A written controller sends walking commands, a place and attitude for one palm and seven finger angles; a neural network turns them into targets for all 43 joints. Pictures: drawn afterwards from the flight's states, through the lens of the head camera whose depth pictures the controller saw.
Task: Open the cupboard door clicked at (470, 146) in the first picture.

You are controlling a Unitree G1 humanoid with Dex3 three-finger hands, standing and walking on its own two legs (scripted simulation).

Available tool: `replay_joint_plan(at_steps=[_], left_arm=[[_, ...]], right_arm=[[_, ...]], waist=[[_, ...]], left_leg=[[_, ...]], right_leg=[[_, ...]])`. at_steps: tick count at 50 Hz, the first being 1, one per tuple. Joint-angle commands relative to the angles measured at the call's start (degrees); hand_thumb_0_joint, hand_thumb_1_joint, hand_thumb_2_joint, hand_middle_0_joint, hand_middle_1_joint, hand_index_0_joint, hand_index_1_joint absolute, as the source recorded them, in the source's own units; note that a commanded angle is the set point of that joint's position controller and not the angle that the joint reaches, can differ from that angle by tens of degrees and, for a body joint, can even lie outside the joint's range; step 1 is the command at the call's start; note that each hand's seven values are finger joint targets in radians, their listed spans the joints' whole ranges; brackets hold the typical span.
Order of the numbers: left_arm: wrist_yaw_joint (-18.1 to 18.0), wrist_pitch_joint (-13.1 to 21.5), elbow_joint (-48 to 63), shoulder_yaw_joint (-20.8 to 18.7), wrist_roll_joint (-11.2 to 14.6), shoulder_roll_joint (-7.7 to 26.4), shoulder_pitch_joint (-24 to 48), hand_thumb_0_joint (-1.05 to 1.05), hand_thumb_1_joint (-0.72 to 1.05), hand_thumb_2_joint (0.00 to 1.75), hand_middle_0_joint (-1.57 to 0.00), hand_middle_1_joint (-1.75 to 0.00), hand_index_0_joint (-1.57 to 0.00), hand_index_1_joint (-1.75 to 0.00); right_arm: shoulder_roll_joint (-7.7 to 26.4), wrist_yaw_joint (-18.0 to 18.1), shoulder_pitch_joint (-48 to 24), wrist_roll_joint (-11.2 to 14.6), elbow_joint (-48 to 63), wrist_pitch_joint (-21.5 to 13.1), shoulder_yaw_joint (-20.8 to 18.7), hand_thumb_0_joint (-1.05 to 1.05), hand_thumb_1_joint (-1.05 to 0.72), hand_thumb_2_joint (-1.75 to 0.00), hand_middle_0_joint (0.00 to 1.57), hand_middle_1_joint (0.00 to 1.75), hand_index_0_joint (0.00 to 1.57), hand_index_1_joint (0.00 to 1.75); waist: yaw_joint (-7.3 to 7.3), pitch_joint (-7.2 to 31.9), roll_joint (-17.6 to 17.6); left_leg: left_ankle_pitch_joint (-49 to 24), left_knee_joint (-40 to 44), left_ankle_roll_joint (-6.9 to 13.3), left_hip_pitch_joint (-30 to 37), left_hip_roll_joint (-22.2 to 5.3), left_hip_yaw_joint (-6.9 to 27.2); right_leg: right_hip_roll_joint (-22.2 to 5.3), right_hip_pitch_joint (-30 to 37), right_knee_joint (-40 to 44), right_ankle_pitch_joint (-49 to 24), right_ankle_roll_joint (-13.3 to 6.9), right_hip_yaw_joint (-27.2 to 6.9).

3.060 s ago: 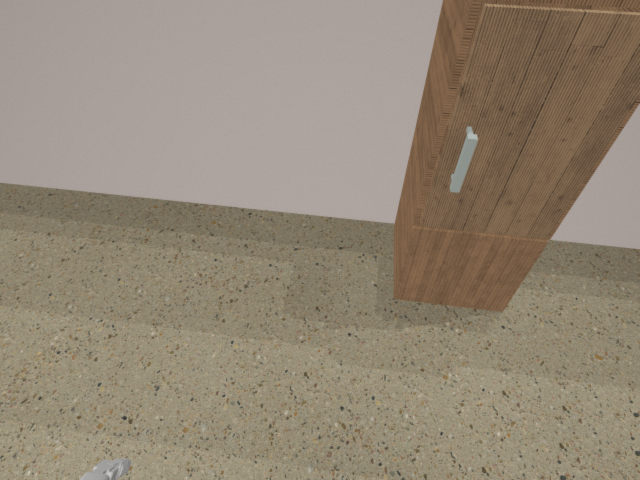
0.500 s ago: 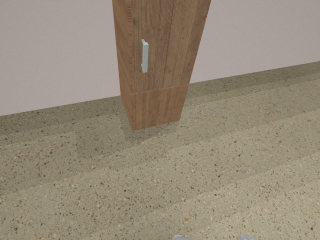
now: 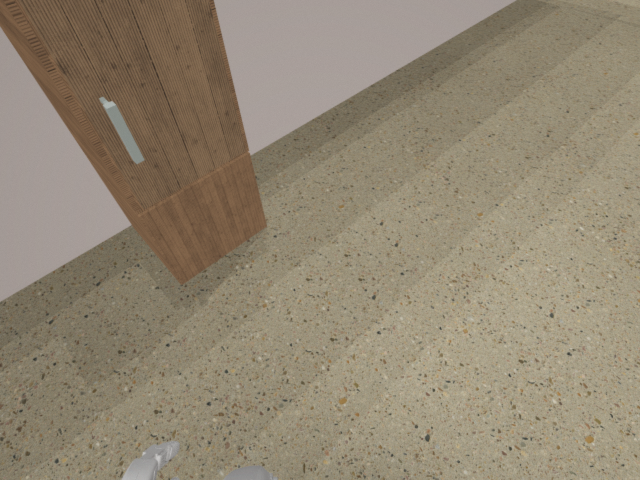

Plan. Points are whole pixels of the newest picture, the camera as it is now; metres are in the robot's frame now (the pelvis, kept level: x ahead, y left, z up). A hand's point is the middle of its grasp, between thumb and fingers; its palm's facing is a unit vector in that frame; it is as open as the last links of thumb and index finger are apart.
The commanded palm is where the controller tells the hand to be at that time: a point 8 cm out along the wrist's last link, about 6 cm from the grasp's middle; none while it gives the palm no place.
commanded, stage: walk to a spot facing it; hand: left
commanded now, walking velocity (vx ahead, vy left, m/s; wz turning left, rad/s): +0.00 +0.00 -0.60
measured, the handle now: (121, 130) +0.85 +0.50 -0.07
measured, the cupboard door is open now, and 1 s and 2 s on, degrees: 0 0 0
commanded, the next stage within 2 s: turn to face it in 1.40 s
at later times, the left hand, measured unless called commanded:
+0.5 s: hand out of the picture +0.11 +0.23 -0.17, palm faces -0.19 -0.97 -0.17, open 7.4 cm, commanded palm none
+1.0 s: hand (331, 322) +0.40 +0.00 -0.18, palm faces -0.58 -0.80 -0.17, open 7.4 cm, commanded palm none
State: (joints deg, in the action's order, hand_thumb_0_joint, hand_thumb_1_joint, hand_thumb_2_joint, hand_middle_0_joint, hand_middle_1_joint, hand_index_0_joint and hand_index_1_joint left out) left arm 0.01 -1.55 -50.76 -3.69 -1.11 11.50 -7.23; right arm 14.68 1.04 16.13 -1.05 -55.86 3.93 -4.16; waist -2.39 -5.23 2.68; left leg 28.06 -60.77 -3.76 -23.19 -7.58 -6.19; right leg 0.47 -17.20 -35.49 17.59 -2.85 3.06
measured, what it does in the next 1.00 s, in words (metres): walks ahead, turning right: left foot, then right foot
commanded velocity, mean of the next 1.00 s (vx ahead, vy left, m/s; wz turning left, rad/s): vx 0.27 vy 0.00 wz -0.58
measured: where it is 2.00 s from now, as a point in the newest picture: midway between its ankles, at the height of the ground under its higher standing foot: (407, 393)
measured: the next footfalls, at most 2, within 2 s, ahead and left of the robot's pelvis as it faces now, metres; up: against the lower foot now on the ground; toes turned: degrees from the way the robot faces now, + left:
left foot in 0.40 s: +0.06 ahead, +0.13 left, +0.00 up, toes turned -10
right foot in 0.94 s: +0.25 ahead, -0.19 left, +0.00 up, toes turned -41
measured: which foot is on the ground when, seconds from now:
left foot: up 0.00-0.38, down 0.40-0.92, up 0.94-1.00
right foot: down 0.00-0.40, up 0.42-0.92, down 0.94-1.00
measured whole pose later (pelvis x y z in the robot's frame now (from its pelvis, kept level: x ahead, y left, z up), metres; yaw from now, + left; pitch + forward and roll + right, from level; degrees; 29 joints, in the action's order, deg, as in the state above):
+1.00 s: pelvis +0.18 -0.08 -0.02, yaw -34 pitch -1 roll +0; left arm 1.7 2.3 -53.2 -4.1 -1.1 12.0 -5.0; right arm 7.6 0.6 28.2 -0.2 -62.9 -0.6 -2.1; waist -2.6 -7.4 -1.8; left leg 29.5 -68.8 -3.0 -9.0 -8.8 -9.9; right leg 1.6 -26.0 -41.1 13.5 -7.5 9.4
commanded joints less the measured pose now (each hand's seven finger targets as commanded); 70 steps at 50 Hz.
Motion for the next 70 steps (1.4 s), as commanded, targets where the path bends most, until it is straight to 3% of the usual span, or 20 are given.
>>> replay_joint_plan(at_steps=[1,13,16,18,19,20,21,24,28,40,42,44,45,46,47,48,52,55,63,70], left_arm=[[-0.9,0.6,3.1,-2.5,0.3,11.2,-1.6,0.0,0.9,0.9,-0.2,-0.3,-0.2,-0.3],[0.0,1.3,1.8,-3.0,-0.4,12.9,-7.0,0.0,0.9,0.9,-0.2,-0.3,-0.2,-0.3],[0.2,1.4,1.9,-3.1,-0.4,13.2,-6.2,0.0,0.9,0.9,-0.2,-0.3,-0.2,-0.3],[0.3,1.1,2.4,-3.0,0.0,12.1,-3.9,0.0,0.9,0.9,-0.2,-0.3,-0.2,-0.3],[0.5,1.1,3.2,-2.4,0.2,9.4,-2.6,0.0,0.9,0.9,-0.2,-0.3,-0.2,-0.3],[1.3,1.1,4.3,-1.7,0.9,5.3,-3.1,0.0,0.9,0.9,-0.2,-0.3,-0.2,-0.3],[1.6,1.4,5.6,-2.2,0.0,7.0,0.2,0.0,0.9,0.9,-0.2,-0.3,-0.2,-0.3],[3.2,0.9,1.6,-3.6,-1.1,8.1,-3.9,0.0,0.9,0.9,-0.2,-0.3,-0.2,-0.3],[3.2,0.3,-1.0,-2.7,-1.0,3.9,-6.8,0.0,0.9,0.9,-0.2,-0.3,-0.2,-0.3],[3.8,1.0,2.7,-0.5,-0.6,0.1,9.6,0.0,0.9,0.9,-0.2,-0.3,-0.2,-0.3],[3.6,1.7,1.9,-0.5,-0.6,0.9,6.8,0.0,0.9,0.9,-0.2,-0.3,-0.2,-0.3],[3.0,2.6,-0.8,-1.4,-0.7,3.1,-2.8,0.0,0.9,0.9,-0.2,-0.3,-0.2,-0.3],[2.7,3.4,-3.2,-2.2,-0.9,5.4,-11.1,0.0,0.9,0.9,-0.2,-0.3,-0.2,-0.3],[2.1,4.0,-5.5,-3.6,-1.1,11.0,-18.7,0.0,0.9,0.9,-0.2,-0.3,-0.2,-0.3],[0.8,4.3,-6.2,-4.5,-0.2,16.3,-23.6,0.0,0.9,0.9,-0.2,-0.3,-0.2,-0.3],[0.0,3.5,-5.5,-4.9,1.2,18.0,-21.6,0.0,0.9,0.9,-0.2,-0.3,-0.2,-0.3],[-0.3,4.4,-2.5,-2.0,0.7,9.3,-5.8,0.0,0.9,0.9,-0.2,-0.3,-0.2,-0.3],[-0.1,5.5,-3.3,-1.2,-0.1,7.7,-5.4,0.0,0.9,0.9,-0.2,-0.3,-0.2,-0.3],[-0.2,6.6,-5.5,-0.8,0.0,6.4,-12.5,0.0,0.9,0.9,-0.2,-0.3,-0.2,-0.3],[-0.9,5.8,-5.9,-1.5,-0.1,8.3,-15.6,0.0,0.9,0.9,-0.2,-0.3,-0.2,-0.3]], right_arm=[[3.6,0.0,-2.8,-0.3,5.8,-1.8,-0.8,0.0,-0.9,-0.9,0.2,0.3,0.2,0.3],[4.0,-0.7,-8.3,-0.4,8.9,-3.3,-0.5,0.0,-0.9,-0.9,0.2,0.3,0.2,0.3],[3.4,-0.5,-6.3,0.1,8.8,-4.2,-0.5,0.0,-0.9,-0.9,0.2,0.3,0.2,0.3],[3.0,0.0,0.3,0.3,6.7,-5.1,-0.4,0.0,-0.9,-0.9,0.2,0.3,0.2,0.3],[5.5,0.8,5.9,0.3,5.0,-5.8,-0.8,0.0,-0.9,-0.9,0.2,0.3,0.2,0.3],[11.7,1.1,8.1,-0.4,4.6,-5.9,-2.0,0.0,-0.9,-0.9,0.2,0.3,0.2,0.3],[13.4,1.1,7.5,-0.1,5.2,-5.8,-2.0,0.0,-0.9,-0.9,0.2,0.3,0.2,0.3],[6.5,1.0,-0.9,-0.3,6.5,-6.7,0.1,0.0,-0.9,-0.9,0.2,0.3,0.2,0.3],[3.4,1.3,4.0,0.1,4.2,-8.0,1.0,0.0,-0.9,-0.9,0.2,0.3,0.2,0.3],[1.9,1.6,16.9,-1.0,-3.3,-8.2,1.0,0.0,-0.9,-0.9,0.2,0.3,0.2,0.3],[3.4,1.3,16.4,-0.9,-3.7,-8.1,0.5,0.0,-0.9,-0.9,0.2,0.3,0.2,0.3],[5.9,1.2,13.7,-0.3,-2.9,-8.2,-0.4,0.0,-0.9,-0.9,0.2,0.3,0.2,0.3],[6.7,0.8,11.8,0.1,-2.0,-8.2,-0.4,0.0,-0.9,-0.9,0.2,0.3,0.2,0.3],[4.8,-0.1,11.9,1.1,-1.0,-8.1,-0.1,0.0,-0.9,-0.9,0.2,0.3,0.2,0.3],[0.1,-0.1,12.4,1.8,1.3,-8.4,0.7,0.0,-0.9,-0.9,0.2,0.3,0.2,0.3],[0.8,0.3,6.0,1.7,3.6,-8.3,0.5,0.0,-0.9,-0.9,0.2,0.3,0.2,0.3],[-0.4,-0.2,3.5,-0.2,1.8,-6.4,0.3,0.0,-0.9,-0.9,0.2,0.3,0.2,0.3],[-2.2,-0.5,8.1,-0.6,0.4,-4.9,0.6,0.0,-0.9,-0.9,0.2,0.3,0.2,0.3],[-1.0,-1.9,-6.6,-0.7,5.7,-6.0,0.7,0.0,-0.9,-0.9,0.2,0.3,0.2,0.3],[-0.5,-1.6,-11.6,-0.3,7.5,-7.6,0.7,0.0,-0.9,-0.9,0.2,0.3,0.2,0.3]], waist=[[2.3,5.1,-9.9],[5.25,6.1,-11.3],[4.47,5.9,-12.3],[1.19,6.8,-10.0],[-1.76,8.8,-3.0],[-2.99,8.0,15.4],[-3.2,2.2,14.1],[2.2,-2.1,5.2],[3.06,-2.2,5.0],[-1.73,-6.2,5.3],[-0.07,-2.6,5.8],[4.73,4.3,7.3],[8.95,9.8,6.3],[12.36,16.7,-1.9],[12.24,24.6,-13.3],[12.03,22.9,-9.5],[3.16,1.8,0.3],[-0.37,1.6,-4.1],[3.35,0.4,-9.1],[4.51,4.3,-8.6]], left_leg=[[-6.6,-5.0,-1.1,-8.2,-0.1,4.9],[-3.1,12.7,-0.7,-4.7,3.5,4.7],[-1.7,21.9,0.9,2.9,5.8,4.7],[-8.0,35.4,1.9,18.1,7.0,3.4],[-6.1,42.5,2.9,29.8,1.5,7.5],[9.5,50.9,6.2,34.8,-14.2,26.5],[15.5,54.6,9.8,25.4,-22.5,33.1],[5.6,54.4,6.8,16.0,-14.0,18.4],[-18.2,50.2,3.3,18.8,-8.5,4.5],[-44.5,45.5,9.1,30.6,-11.9,-5.7],[-62.9,38.3,8.7,31.2,-11.9,-9.3],[-75.8,25.9,7.0,29.9,-11.7,-11.4],[-71.6,14.6,5.1,24.7,-10.4,-12.5],[-48.6,-1.4,2.9,7.9,-8.5,-11.9],[4.3,-22.5,-0.3,-11.0,2.6,-6.8],[5.0,-27.8,1.6,-15.4,1.7,2.4],[-9.6,-18.1,1.6,-8.2,-4.5,5.6],[-12.9,-10.7,0.5,-5.9,-3.6,4.0],[-19.1,8.0,-0.8,-14.0,-2.2,3.0],[-13.7,26.5,1.2,-2.7,3.8,-0.6]], right_leg=[[-13.4,5.7,17.1,-20.3,-5.8,-17.2],[-11.7,6.2,22.1,9.7,-8.3,-29.1],[-10.4,2.2,21.3,9.0,-8.2,-31.1],[-6.2,-7.1,16.1,10.4,-4.9,-28.2],[-1.5,-15.6,8.2,12.2,-1.8,-22.9],[6.4,-27.8,-8.7,16.0,1.6,-12.0],[1.6,-29.8,-18.4,13.1,3.0,-7.7],[-1.9,-25.4,-29.4,0.9,4.4,-6.1],[-2.1,-26.0,-35.8,-7.6,5.1,-4.1],[-4.0,-28.1,-12.4,-4.9,3.0,5.7],[-0.1,-18.9,-5.9,-1.6,0.8,9.2],[2.7,-5.3,-1.6,-2.0,-1.6,9.9],[3.7,8.4,3.3,-5.7,-2.6,10.0],[-5.7,29.2,5.0,-10.4,-6.4,-1.0],[-23.2,42.0,7.4,-20.5,-14.6,-33.2],[-25.2,38.3,13.8,-18.4,-17.0,-36.9],[-17.7,1.0,21.8,-6.0,-9.8,-20.2],[-12.4,-4.8,22.8,-12.2,-7.3,-11.8],[-10.6,6.3,20.9,-19.9,-8.0,-12.8],[-10.9,15.3,11.0,-40.0,-6.8,-15.9]])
